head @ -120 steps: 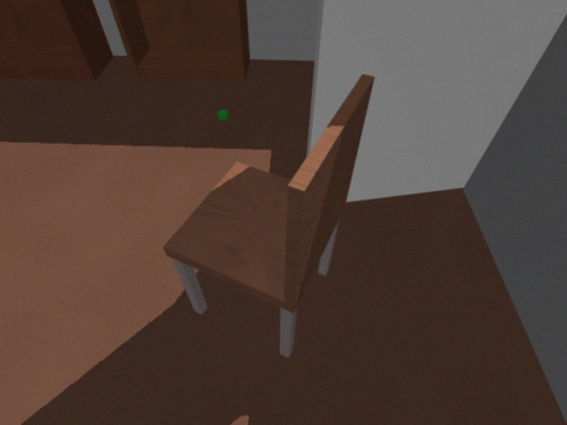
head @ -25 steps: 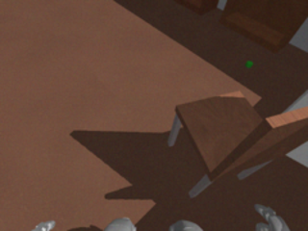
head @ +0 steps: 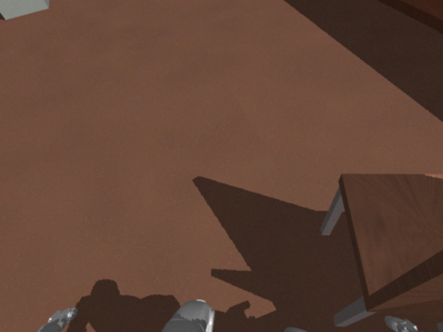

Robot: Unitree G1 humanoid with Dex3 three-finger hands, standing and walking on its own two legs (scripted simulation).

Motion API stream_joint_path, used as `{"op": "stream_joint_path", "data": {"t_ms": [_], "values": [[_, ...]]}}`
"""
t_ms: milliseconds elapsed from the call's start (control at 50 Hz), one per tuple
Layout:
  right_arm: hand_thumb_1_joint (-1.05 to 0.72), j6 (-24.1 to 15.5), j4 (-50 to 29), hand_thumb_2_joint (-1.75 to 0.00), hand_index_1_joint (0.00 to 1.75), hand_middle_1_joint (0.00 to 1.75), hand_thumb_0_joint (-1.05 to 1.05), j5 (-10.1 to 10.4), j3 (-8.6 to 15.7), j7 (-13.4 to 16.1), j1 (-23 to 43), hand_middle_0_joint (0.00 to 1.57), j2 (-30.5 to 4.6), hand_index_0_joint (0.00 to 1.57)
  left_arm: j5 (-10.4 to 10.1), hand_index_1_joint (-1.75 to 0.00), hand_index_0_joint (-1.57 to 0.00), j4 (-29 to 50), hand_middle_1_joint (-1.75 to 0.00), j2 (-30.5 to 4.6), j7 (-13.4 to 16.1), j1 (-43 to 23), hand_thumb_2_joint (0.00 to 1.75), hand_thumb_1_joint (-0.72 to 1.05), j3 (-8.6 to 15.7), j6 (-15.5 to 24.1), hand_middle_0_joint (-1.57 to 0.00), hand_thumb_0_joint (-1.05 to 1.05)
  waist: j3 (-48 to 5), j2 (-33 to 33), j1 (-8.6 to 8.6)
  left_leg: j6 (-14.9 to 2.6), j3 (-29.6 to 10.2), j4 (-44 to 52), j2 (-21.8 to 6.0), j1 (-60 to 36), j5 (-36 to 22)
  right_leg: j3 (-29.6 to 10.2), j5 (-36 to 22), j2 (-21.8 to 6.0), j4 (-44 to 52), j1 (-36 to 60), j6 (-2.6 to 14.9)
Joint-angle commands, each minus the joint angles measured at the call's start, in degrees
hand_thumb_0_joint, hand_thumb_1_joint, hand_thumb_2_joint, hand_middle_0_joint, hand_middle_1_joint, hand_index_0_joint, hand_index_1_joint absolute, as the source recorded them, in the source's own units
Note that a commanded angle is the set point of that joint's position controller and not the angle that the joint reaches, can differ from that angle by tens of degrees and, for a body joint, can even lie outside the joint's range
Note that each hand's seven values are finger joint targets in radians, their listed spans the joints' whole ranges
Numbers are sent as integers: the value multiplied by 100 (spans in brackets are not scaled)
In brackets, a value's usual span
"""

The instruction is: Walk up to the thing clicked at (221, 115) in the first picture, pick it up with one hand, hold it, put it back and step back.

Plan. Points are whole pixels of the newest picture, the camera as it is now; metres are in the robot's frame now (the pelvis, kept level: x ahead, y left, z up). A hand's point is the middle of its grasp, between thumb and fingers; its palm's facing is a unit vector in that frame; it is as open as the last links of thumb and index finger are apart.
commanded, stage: walk up
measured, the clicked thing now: out of the picture +1.17 -1.55 -0.75
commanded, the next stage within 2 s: stand in 1.82 s
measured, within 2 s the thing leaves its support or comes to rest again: neither
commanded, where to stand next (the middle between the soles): +0.08 +0.04 m, yaw +29 degrees
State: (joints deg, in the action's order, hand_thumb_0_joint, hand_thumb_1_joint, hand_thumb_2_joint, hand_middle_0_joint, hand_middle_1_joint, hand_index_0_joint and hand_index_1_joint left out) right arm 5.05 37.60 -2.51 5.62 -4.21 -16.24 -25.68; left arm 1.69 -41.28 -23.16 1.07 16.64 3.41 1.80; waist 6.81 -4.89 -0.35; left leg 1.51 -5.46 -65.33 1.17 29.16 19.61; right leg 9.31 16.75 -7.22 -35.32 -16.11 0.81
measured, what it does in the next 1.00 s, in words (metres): steps on the spot, turning left: left foot, then right foot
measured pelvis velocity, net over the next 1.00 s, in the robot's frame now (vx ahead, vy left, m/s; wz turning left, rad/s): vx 0.01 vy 0.02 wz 0.49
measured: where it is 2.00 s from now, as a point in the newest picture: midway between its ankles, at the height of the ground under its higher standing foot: outside the picture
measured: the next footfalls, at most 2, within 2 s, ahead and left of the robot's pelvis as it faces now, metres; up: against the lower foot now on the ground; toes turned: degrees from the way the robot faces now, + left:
left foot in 0.22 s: +0.04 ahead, +0.17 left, +0.00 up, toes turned +11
right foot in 0.68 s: +0.13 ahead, -0.08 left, +0.00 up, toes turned +27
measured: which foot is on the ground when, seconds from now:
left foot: up 0.00-0.20, down 0.22-0.70, up 0.72-1.00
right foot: down 0.00-0.24, up 0.26-0.66, down 0.68-1.00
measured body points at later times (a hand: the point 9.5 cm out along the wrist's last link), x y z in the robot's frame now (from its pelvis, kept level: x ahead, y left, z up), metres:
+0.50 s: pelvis +0.01 +0.06 -0.01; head +0.03 +0.10 +0.44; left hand -0.01 +0.38 -0.14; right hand +0.17 -0.24 -0.08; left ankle +0.00 +0.16 -0.73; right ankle +0.08 -0.09 -0.68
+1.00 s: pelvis +0.01 +0.02 -0.01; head +0.04 +0.02 +0.44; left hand -0.08 +0.34 -0.10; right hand +0.23 -0.23 -0.13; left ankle -0.04 +0.15 -0.72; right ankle +0.08 -0.07 -0.73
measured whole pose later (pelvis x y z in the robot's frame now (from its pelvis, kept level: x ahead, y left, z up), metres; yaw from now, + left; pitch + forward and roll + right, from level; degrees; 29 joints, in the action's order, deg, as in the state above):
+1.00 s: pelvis +0.01 +0.02 -0.01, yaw +28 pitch -2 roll +2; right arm -0.9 48.7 -0.7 2.3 0.0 -15.9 -24.3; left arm 2.3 -45.2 -22.9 -2.1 14.4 2.8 0.5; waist 6.0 -0.4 -2.3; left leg 0.3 -1.1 -41.4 0.7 19.2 23.8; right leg 6.1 18.7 -6.1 -38.6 -17.5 0.7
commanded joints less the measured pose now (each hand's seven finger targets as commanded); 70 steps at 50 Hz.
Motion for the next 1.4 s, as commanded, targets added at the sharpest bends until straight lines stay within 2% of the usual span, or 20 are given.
{"op": "stream_joint_path", "data": {"t_ms": [0,180,200,240,260,340,580,640,680,720,780,840,980,1020,1040,1060,1080,1220,1300,1380], "values": [[-90,-239,-431,-90,30,30,0,102,318,68,225,20,-822,20,80,-30,-20,520,-30,-1618,12,152,90,90,608,151,-20,0,-435,1909,-343,122,350,680,-254,576,85,-954,-475,-1143,1457,975,885],[-90,-518,373,-90,30,30,0,205,330,236,-674,20,-946,20,42,-30,-20,556,-30,-1718,-229,-381,90,90,520,-53,-20,0,-983,837,168,-239,807,3333,-55,-2004,255,-201,915,-1417,-118,-348,673],[-90,-567,450,-90,30,30,0,166,415,304,-870,20,-1218,20,-13,-30,-20,524,-30,-1350,-235,-167,90,90,379,-122,-20,0,-1005,-148,307,-455,199,3875,-93,-2530,514,-49,1362,-1015,-1259,-1023,369],[-90,-619,59,-90,30,30,0,76,485,405,-486,20,-2012,20,-73,-30,-20,567,-30,-1181,-201,-90,90,90,290,-162,-20,0,-555,-1147,208,-1575,-3673,5075,-1964,-1981,1391,-519,1759,131,-2962,-2561,-178],[-90,-601,188,-90,30,30,0,161,472,397,-414,20,-2026,20,-53,-30,-20,520,-30,-1592,-152,-508,90,90,376,-120,-20,0,-180,-852,307,-1835,-3751,5305,-2046,-1195,1662,-934,1714,-20,-3057,-2131,-82],[-90,-755,177,-90,30,30,0,224,187,551,-104,20,-1277,20,-112,-30,-20,-7,-30,-1402,-154,347,90,90,364,-109,-20,0,-428,-748,-89,-1217,-1458,4091,-1027,-1801,-1626,-1010,692,-85,-2601,-1886,2],[-90,-758,-16,-90,30,30,0,164,159,660,-496,20,-1219,20,-133,-30,-20,79,-30,-1041,-60,-121,90,90,277,-29,-20,0,-1089,-260,110,-1484,-1711,2887,-1000,-1982,-4690,-862,877,466,-1217,-937,116],[-90,-662,-101,-90,30,30,0,255,90,657,-53,20,-1142,20,-78,-30,-20,-96,-30,-977,-43,189,90,90,308,36,-20,0,-1063,68,-242,-1129,-1493,2339,-614,-983,-3292,-853,-292,640,418,425,322],[-90,-644,-190,-90,30,30,0,355,-100,663,13,20,-554,20,41,-30,-20,-70,-30,-1730,-26,321,90,90,482,117,-20,0,-987,1839,-321,-424,-472,934,650,588,-137,-3347,-678,-1233,1428,1331,922],[-90,-608,103,-90,30,30,0,226,42,770,-182,20,-1045,20,-15,-30,-20,78,-30,-1909,-76,-431,90,90,517,72,-20,0,-657,1894,-165,-243,-218,-10,82,470,1636,-4258,-454,-2299,1694,405,1897],[-90,-644,439,-90,30,30,0,204,119,608,-173,20,-1109,20,-10,-30,-20,40,-30,-1407,-67,-482,90,90,373,86,-20,0,-156,1316,-53,-233,-2,109,200,202,891,-2281,-474,-1084,1407,44,1184],[-90,-657,570,-90,30,30,0,201,20,474,-157,20,-826,20,76,-30,-20,-72,-30,-1418,-102,-288,90,90,398,81,-20,0,-224,1669,-225,-183,231,1082,184,10,507,-1692,369,-570,1431,248,912],[-90,-891,967,-90,30,30,0,176,-3,543,-313,20,-653,20,-56,-30,-20,-25,-30,-1301,-237,-312,90,90,327,-141,-20,0,-818,1386,-69,-168,953,3708,280,-1769,-700,-1168,-778,-645,169,44,854],[-90,-957,986,-90,30,30,0,85,27,613,-291,20,-829,20,-107,-30,-20,-59,-30,-816,-228,-257,90,90,123,-185,-20,0,-983,513,23,-416,-293,4110,-332,-2405,-457,-1008,-211,-408,-654,-709,402],[-90,-1007,838,-90,30,30,0,16,45,628,16,20,-1226,20,-183,-30,-20,-28,-30,-501,-245,-240,90,90,32,-221,-20,0,-836,-551,-120,-879,-2387,4626,-1607,-2266,-84,-748,948,291,-1198,-1451,21],[-90,-972,850,-90,30,30,0,107,124,614,130,20,-1632,20,-158,-30,-20,-218,-30,-1113,-162,-438,90,90,236,-290,-20,0,-521,-366,99,-1594,-2687,4777,-2079,-1138,426,-1068,1882,205,-1687,-911,20],[-90,-945,885,-90,30,30,0,109,117,615,348,20,-1544,20,-136,-30,-20,-291,-30,-1290,-157,-463,90,90,277,-288,-20,0,-173,-219,10,-1722,-2622,4815,-2016,-619,677,-1145,1795,103,-1874,-652,39],[-90,-822,1024,-90,30,30,0,218,-134,553,798,20,-980,20,-113,-30,-20,-934,-30,-985,-132,132,90,90,188,-62,-20,0,-710,-441,-267,-772,-570,3473,-850,-917,-1005,-796,-33,421,847,580,111],[-90,-715,1365,-90,30,30,0,244,-139,531,464,20,-763,20,-31,-30,-20,-848,-30,-1631,-136,-790,90,90,216,22,-20,0,-383,914,146,-280,297,2426,-28,-1318,767,-2627,913,-1081,1620,-519,941],[-90,-834,1492,-90,30,30,0,239,-143,486,734,20,-867,20,-133,-30,-20,-976,-30,-1072,-156,-881,90,90,32,13,-20,0,-522,525,68,-607,-781,3859,-652,-1570,-644,-1157,89,50,746,-335,210]]}}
